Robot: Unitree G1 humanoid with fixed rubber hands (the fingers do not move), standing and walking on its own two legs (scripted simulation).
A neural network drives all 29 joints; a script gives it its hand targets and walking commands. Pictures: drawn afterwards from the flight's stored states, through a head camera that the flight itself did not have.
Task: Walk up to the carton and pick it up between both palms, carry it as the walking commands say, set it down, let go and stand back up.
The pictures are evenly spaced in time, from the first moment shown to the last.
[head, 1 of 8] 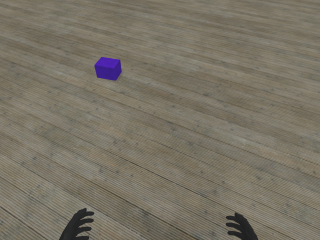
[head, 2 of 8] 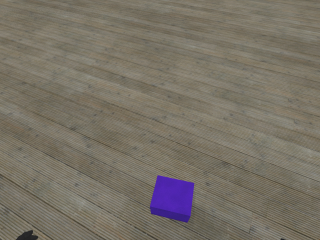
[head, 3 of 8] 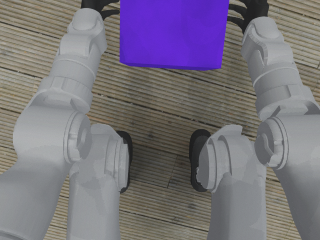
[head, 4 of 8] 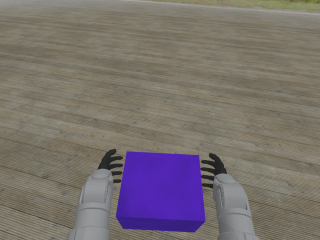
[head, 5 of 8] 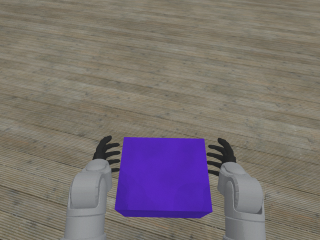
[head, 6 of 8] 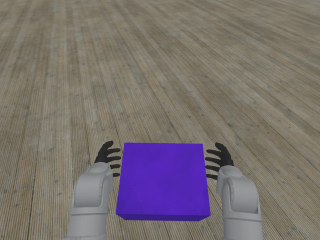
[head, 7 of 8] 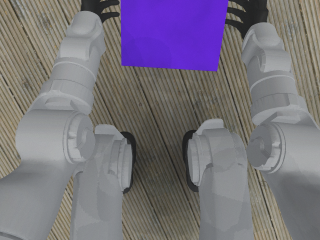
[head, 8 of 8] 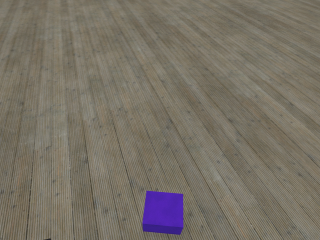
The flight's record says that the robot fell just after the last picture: no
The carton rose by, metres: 0.70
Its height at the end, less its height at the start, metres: +0.00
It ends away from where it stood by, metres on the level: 0.80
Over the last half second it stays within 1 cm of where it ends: yes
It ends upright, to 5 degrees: yes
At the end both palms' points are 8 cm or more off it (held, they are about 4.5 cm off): yes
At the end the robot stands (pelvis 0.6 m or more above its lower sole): yes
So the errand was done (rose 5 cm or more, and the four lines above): yes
